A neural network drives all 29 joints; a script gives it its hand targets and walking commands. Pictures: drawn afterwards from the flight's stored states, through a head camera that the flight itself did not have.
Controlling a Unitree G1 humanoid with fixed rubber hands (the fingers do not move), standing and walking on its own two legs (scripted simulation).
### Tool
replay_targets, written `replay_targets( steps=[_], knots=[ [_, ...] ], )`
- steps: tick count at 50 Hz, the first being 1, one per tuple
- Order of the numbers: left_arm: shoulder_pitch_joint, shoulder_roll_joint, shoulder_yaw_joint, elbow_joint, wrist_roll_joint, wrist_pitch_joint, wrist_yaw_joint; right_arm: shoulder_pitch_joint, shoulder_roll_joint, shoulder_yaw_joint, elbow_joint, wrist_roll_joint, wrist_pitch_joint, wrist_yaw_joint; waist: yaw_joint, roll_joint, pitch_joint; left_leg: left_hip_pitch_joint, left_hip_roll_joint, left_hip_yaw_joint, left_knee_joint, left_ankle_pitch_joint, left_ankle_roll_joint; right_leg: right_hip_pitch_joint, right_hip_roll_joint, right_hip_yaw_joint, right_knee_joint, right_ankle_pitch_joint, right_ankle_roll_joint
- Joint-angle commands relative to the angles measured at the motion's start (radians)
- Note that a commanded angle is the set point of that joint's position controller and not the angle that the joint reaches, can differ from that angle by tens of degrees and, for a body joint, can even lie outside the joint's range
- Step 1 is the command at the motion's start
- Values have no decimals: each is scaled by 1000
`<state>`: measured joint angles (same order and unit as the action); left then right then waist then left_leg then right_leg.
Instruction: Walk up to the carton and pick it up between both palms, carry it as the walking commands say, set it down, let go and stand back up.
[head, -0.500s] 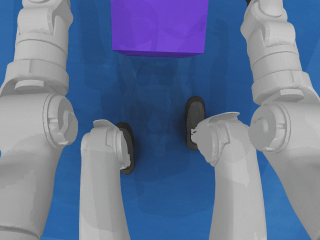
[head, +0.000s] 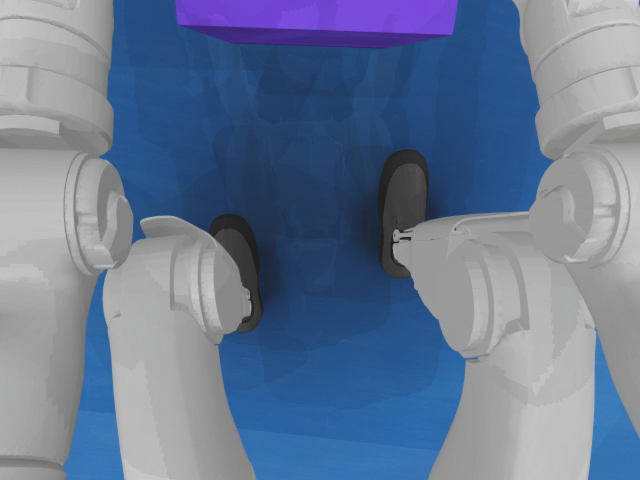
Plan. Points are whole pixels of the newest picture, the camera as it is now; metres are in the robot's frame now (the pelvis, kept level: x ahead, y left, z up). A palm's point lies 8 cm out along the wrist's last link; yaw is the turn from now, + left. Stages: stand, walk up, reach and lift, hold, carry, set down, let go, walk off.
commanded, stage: reach and lift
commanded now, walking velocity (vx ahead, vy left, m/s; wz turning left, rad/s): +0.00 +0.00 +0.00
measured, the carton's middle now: out of the picture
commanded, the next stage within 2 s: none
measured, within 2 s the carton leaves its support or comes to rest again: leaves its support in 1.48 s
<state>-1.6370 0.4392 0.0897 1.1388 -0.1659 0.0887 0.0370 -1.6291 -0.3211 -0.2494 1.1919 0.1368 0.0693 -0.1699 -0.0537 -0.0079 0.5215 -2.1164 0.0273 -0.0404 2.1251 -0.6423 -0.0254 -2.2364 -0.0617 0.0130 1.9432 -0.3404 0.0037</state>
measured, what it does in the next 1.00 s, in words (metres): stands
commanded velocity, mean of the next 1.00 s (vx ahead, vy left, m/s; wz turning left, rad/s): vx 0.00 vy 0.00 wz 0.00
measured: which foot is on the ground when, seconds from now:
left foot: down 0.00-1.00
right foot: down 0.00-1.00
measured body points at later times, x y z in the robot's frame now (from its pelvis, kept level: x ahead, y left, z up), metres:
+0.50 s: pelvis +0.00 +0.00 +0.00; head +0.40 +0.00 +0.19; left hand +0.59 +0.15 -0.21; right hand +0.57 -0.18 -0.21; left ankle +0.09 +0.13 -0.37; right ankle +0.18 -0.13 -0.37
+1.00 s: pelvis +0.00 +0.00 +0.00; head +0.40 +0.00 +0.19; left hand +0.59 +0.14 -0.21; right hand +0.57 -0.16 -0.21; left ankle +0.09 +0.13 -0.37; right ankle +0.18 -0.13 -0.37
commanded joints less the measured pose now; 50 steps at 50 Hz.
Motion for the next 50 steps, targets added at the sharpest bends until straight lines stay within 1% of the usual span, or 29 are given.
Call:
replay_targets(
  steps=[1, 4, 5, 6, 8, 9, 11, 12, 13, 14, 15, 16, 20, 23, 25, 26, 29, 30, 32, 34, 35, 36, 37, 38, 39, 42, 45, 48, 50],
  knots=[
    [-327, 159, -106, 24, -57, -18, 6, -257, -114, 57, -77, 33, -31, 9, -13, 12, -1296, 231, -48, 58, -160, 282, -10, 923, 60, -34, 100, 302, 49],
    [-350, 144, -131, -52, -57, -26, 0, -230, -86, 45, -96, 46, -33, 19, -42, 41, -1220, 187, -46, 79, -174, 224, -2, 914, 72, -43, 70, 251, 46],
    [-387, 163, -70, -91, -34, -28, 7, -255, -106, 55, -144, 49, -39, 20, 17, 20, -1246, 148, -60, 80, -180, 220, -2, 895, 70, -38, 74, 242, 36],
    [-358, 222, -34, -33, -30, -30, 8, -244, -131, 49, -108, 23, -37, 8, -8, -43, -1272, 123, -54, 64, -155, 193, 5, 931, 62, -32, 93, 262, 43],
    [-375, 195, -54, -58, -27, -36, 10, -225, -111, 55, -71, 29, -33, 15, 11, 34, -1245, 109, -55, 85, -169, 225, -15, 958, 73, -12, 87, 300, 23],
    [-347, 197, -74, 13, -38, -21, 6, -269, -111, 80, -98, 19, -25, 15, 6, -33, -1303, 187, -53, 70, -164, 238, -8, 1007, 67, -47, 115, 286, 54],
    [-421, 192, -66, -79, -42, -21, 12, -251, -135, 45, -100, 30, -37, 15, -15, -37, -1301, 186, -53, 82, -158, 237, -6, 976, 76, -45, 90, 259, 45],
    [-419, 173, -84, -121, -42, -39, 10, -302, -111, 40, -156, 33, -40, 10, -7, 36, -1327, 182, -46, 63, -160, 253, -2, 887, 71, -35, 99, 280, 39],
    [-447, 153, -131, -143, -83, -34, 3, -273, -78, 72, -131, 41, -39, 18, -49, -5, -1323, 230, -60, 65, -162, 243, -7, 936, 79, -51, 99, 260, 36],
    [-414, 111, -139, -93, -76, -24, -3, -272, -38, 116, -101, 55, -33, 19, -6, -16, -1287, 180, -58, 66, -155, 265, -5, 984, 71, -17, 94, 321, 40],
    [-386, 69, -153, -74, -72, -18, -1, -317, -83, 103, -142, 56, -40, 25, -36, 9, -1261, 191, -61, 73, -162, 264, 6, 949, 76, -46, 85, 286, 43],
    [-318, 105, -108, -17, -49, -18, -1, -272, -110, 77, -121, 40, -42, 26, -8, 11, -1258, 187, -69, 70, -154, 249, -5, 918, 75, -36, 94, 256, 36],
    [-377, 42, -147, -44, -53, -23, -20, -241, -32, 91, -80, 42, -39, 35, -50, 24, -1265, 253, -54, 72, -169, 232, -5, 952, 85, -55, 77, 239, 44],
    [-400, 28, -113, -105, -46, -31, -26, -323, 14, 123, -176, 50, -39, 39, -18, 9, -1186, 61, -60, 68, -164, 191, 5, 955, 76, -2, 75, 287, 20],
    [-376, 31, -91, -45, -9, -14, -19, -297, -11, 80, -56, 20, -32, 36, -30, -20, -1172, 120, -75, 47, -196, 174, 2, 943, 88, -56, 107, 237, 35],
    [-354, -25, -133, -21, -21, -16, -31, -236, 9, 61, -55, -3, -38, 46, -67, 1, -1233, 238, -85, 62, -169, 215, -8, 953, 108, -57, 76, 229, 39],
    [-417, -4, -103, -107, -7, -27, -24, -222, -1, 13, -46, -48, -33, 35, -48, 64, -1259, 283, -89, 78, -153, 242, -24, 926, 109, -48, 90, 222, 38],
    [-444, -63, -116, -153, 7, -26, -27, -262, 21, 27, -112, -26, -46, 34, -87, 49, -1190, 228, -79, 43, -187, 258, -5, 882, 106, -68, 78, 256, 36],
    [-412, -76, -75, -124, 27, -28, -30, -271, 68, 41, -125, -32, -46, 44, -30, 41, -1198, 206, -94, 52, -179, 250, -3, 893, 117, -52, 90, 267, 27],
    [-476, -126, -109, -156, 15, -29, -45, -324, 118, 53, -144, -31, -51, 54, -69, 42, -1227, 236, -92, 45, -181, 221, 0, 933, 116, -70, 85, 252, 40],
    [-475, -178, -133, -118, 18, -20, -57, -303, 152, 64, -105, -41, -46, 65, -60, 106, -1265, 288, -92, 75, -148, 237, -26, 927, 120, -50, 95, 242, 27],
    [-404, -180, -88, -115, 39, -29, -53, -361, 156, 77, -149, -30, -44, 64, 22, 63, -1220, 263, -108, 82, -174, 266, -10, 945, 117, -61, 83, 246, 41],
    [-444, -214, -84, -67, 34, -11, -59, -372, 183, 109, -113, -30, -31, 67, -26, -21, -1208, 180, -101, 68, -149, 212, -14, 988, 108, -29, 89, 258, 25],
    [-451, -323, -152, -107, 36, -6, -93, -396, 279, 62, -178, -66, -32, 91, -63, 67, -1210, 256, -101, 55, -174, 229, -8, 908, 138, -62, 77, 215, 41],
    [-479, -406, -141, -87, 55, 4, -119, -365, 376, 105, -84, -55, -13, 117, -48, 37, -1165, 244, -102, 62, -163, 232, -8, 932, 129, -48, 69, 225, 27],
    [-465, -664, -129, -128, 94, 15, -196, -420, 664, 161, -151, -48, 9, 193, -5, 4, -1092, 61, -121, 84, -154, 193, 4, 930, 142, -30, 79, 248, 30],
    [-505, -796, -107, -111, 115, 54, -249, -492, 747, 133, -227, -84, 45, 244, 1, 80, -1046, 106, -118, 83, -154, 213, 10, 771, 146, -43, 77, 177, 11],
    [-447, -875, -104, -130, 88, 66, -287, -414, 759, 118, -184, -104, 58, 277, -40, 38, -1091, 101, -120, 89, -135, 196, -1, 855, 143, -47, 80, 178, 10],
    [-422, -844, -96, -118, 103, 78, -296, -424, 768, 120, -207, -94, 73, 288, -13, 64, -1038, 48, -122, 91, -150, 145, 7, 839, 144, -41, 79, 139, 8]
  ],
)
